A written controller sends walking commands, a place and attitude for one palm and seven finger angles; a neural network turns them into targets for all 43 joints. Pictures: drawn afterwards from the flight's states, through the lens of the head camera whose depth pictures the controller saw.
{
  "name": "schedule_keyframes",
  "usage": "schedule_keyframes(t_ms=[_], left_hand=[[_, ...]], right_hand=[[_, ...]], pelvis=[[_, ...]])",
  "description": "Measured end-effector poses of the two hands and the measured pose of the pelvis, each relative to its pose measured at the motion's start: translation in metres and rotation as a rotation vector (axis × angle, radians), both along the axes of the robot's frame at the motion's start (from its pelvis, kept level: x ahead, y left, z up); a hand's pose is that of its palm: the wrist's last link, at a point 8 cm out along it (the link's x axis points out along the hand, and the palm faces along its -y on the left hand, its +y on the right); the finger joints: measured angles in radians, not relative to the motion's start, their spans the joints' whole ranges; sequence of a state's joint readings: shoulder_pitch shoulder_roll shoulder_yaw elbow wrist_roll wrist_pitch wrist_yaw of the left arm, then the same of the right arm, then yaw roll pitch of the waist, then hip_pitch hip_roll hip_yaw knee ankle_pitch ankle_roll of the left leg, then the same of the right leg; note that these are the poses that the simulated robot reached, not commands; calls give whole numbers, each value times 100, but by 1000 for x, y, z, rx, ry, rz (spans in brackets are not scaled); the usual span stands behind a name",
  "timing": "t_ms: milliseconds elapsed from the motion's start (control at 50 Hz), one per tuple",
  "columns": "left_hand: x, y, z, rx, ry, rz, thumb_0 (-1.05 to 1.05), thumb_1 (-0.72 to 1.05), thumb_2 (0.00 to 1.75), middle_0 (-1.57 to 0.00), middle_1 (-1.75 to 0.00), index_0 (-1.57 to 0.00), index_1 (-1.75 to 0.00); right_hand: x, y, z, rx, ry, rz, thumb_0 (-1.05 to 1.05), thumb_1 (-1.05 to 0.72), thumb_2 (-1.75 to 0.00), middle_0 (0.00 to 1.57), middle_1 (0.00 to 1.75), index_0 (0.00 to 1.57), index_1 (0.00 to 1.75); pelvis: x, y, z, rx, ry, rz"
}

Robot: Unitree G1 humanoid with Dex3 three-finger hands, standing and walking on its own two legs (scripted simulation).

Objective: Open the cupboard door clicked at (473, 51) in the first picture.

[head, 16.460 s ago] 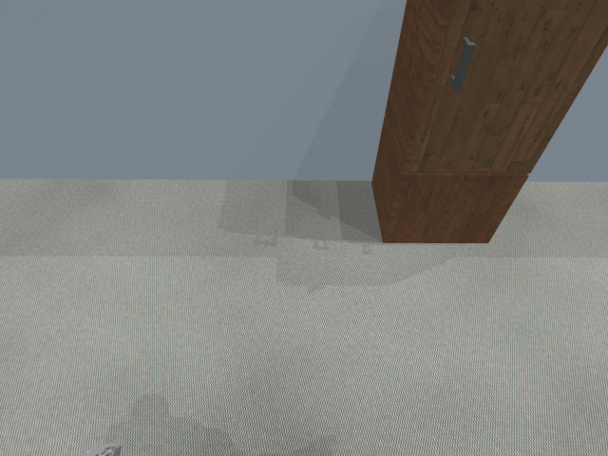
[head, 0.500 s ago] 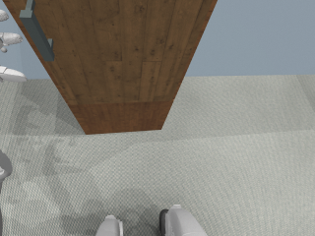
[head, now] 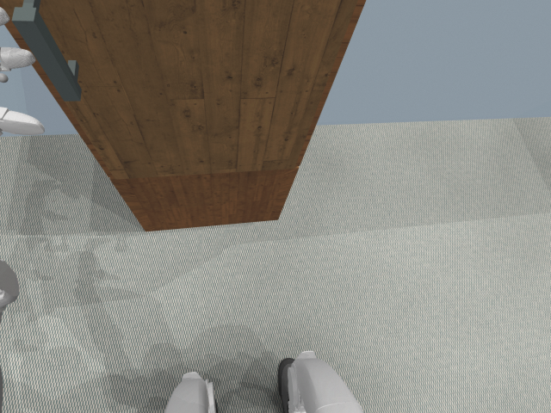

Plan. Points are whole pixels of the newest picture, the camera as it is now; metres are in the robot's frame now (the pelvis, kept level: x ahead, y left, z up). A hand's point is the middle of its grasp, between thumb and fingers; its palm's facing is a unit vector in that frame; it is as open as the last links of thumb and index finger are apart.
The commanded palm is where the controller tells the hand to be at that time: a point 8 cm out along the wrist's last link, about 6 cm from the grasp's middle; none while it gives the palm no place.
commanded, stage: slide the fingers in behind the handle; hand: left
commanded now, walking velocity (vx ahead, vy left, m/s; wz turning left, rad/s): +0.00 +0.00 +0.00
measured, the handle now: (53, 47) +0.57 +0.23 +0.10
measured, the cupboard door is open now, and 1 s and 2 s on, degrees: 0 0 0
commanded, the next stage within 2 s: close the thumb around the handle in 1.38 s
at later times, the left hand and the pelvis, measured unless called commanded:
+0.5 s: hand (18, 81) +0.52 +0.26 +0.10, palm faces +0.04 -1.00 +0.00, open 14.1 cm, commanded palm +0.51 +0.28 +0.10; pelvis +0.00 +0.00 +0.00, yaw +1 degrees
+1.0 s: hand (72, 78) +0.52 +0.21 +0.10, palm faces +0.03 -1.00 +0.00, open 14.0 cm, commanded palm +0.50 +0.25 +0.10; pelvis +0.00 -0.01 +0.01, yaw +1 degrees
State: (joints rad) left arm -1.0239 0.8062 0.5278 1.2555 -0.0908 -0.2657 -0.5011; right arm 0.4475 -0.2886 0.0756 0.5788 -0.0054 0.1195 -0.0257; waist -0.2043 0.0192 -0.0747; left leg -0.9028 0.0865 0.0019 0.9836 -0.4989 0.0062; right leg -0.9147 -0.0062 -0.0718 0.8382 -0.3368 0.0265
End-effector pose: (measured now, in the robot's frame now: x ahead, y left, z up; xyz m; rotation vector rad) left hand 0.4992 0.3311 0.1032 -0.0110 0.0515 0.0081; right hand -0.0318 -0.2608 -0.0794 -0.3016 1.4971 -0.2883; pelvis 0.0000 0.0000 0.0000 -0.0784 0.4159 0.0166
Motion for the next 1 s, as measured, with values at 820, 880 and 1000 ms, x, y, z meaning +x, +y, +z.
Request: schedule_keyframes(t_ms=[820, 880, 1000], left_hand=[[2, -57, -2, 6, -9, 14, -1, -50, 30, -30, -120, -30, -122], [2, -62, -3, 1, -6, 25, -1, -50, 30, -30, -120, -30, -122], [2, -71, -3, 9, -7, 26, -1, -50, 30, -30, -120, -30, -122]], right_hand=[[30, -1, -9, 50, -96, 21, 0, -91, -90, 20, 30, 20, 30], [28, -2, -9, 54, -100, 18, 0, -91, -90, 20, 30, 20, 30], [24, -6, -10, 55, -104, 10, 0, -91, -90, 20, 30, 20, 30]], pelvis=[[6, -6, 5, 16, -32, 6], [6, -7, 6, 19, -34, 5], [4, -10, 5, 24, -37, 0]])
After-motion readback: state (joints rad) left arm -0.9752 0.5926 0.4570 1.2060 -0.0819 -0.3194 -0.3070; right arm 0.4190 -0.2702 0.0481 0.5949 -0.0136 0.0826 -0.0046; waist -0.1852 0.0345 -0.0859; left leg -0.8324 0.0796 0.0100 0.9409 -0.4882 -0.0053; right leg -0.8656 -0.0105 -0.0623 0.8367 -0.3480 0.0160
